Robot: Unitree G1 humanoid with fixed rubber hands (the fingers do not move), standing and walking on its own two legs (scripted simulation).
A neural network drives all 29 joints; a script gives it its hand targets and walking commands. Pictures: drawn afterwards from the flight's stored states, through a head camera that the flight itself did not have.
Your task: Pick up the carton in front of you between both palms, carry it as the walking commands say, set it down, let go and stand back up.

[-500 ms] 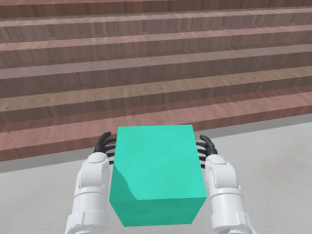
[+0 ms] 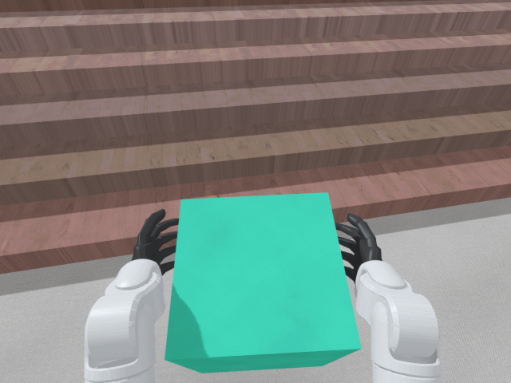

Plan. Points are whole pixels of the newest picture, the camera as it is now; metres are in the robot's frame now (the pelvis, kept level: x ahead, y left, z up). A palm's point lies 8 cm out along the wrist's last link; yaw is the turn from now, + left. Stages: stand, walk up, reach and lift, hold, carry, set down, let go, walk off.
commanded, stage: carry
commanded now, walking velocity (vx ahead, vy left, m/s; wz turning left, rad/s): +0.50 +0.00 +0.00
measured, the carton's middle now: (258, 291) +0.25 -0.01 +0.02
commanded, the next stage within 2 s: none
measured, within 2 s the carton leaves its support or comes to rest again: neither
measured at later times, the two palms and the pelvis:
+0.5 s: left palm (155, 145) +0.53 +0.19 +0.10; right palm (302, 140) +0.54 -0.11 +0.10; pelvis +0.30 +0.03 -0.02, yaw +1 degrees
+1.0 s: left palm (181, 54) +0.94 +0.19 +0.12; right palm (283, 53) +0.97 -0.11 +0.11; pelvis +0.61 +0.02 -0.03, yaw +2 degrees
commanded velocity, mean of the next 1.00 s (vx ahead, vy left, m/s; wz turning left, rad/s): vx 0.50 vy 0.00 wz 0.00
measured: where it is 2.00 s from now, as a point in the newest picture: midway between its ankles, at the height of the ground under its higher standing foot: (232, 154)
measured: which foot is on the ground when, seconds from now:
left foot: down 0.00-0.02, up 0.04-0.44, down 0.46-0.96, up 0.98-1.00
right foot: up 0.00-0.00, down 0.02-0.46, up 0.48-0.92, down 0.94-1.00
